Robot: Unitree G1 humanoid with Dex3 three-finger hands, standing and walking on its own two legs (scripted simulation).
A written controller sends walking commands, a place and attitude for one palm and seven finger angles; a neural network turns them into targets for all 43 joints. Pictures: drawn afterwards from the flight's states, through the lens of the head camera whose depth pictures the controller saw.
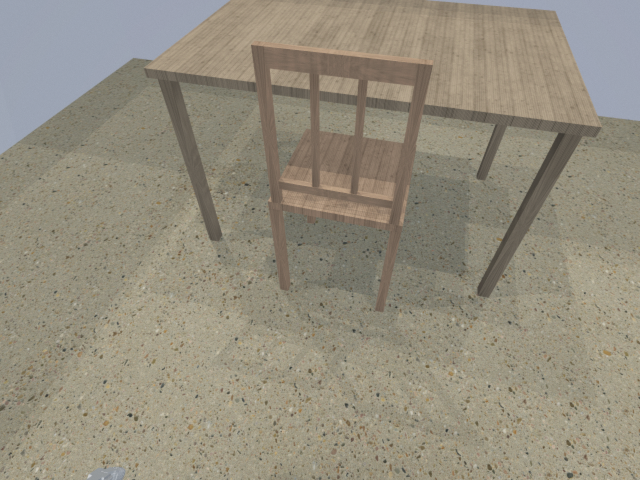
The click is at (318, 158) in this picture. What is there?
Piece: chair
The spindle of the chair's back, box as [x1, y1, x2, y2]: [309, 73, 319, 187]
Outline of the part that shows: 309,73 312,186 318,187 318,74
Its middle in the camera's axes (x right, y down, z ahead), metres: -0.02 -0.25 +0.95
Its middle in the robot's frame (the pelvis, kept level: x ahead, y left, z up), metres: +0.88 +0.07 -0.06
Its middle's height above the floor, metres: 0.71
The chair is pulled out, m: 0.00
